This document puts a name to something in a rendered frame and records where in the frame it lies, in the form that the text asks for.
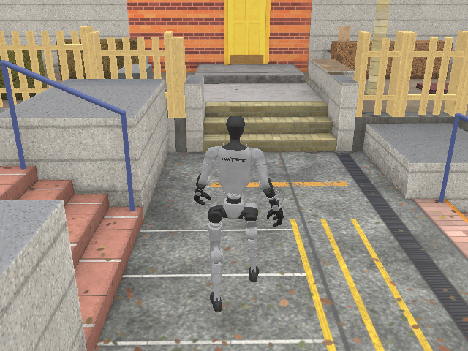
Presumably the left robot hand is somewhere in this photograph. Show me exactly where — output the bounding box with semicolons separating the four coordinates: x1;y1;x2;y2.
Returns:
194;192;211;205

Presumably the right robot forearm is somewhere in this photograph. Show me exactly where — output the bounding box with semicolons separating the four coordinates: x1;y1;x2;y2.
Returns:
263;178;281;211

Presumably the robot thigh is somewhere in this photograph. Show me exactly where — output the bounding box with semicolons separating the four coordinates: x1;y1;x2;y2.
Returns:
208;205;224;264
244;203;258;240

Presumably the robot left thigh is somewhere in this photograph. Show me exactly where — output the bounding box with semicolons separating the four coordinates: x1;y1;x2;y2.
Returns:
208;205;224;264

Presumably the robot right thigh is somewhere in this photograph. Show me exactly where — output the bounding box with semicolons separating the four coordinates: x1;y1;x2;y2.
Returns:
244;203;258;240

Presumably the robot right upper arm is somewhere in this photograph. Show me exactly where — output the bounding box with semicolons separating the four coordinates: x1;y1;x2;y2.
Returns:
250;148;270;189

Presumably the left robot forearm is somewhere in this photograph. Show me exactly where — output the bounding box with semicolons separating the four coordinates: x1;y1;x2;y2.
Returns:
195;174;206;196

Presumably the right robot hand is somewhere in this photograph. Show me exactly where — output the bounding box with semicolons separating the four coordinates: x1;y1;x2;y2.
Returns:
267;208;284;227

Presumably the robot left upper arm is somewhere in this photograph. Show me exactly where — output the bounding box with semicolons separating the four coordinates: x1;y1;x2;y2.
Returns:
198;146;220;185

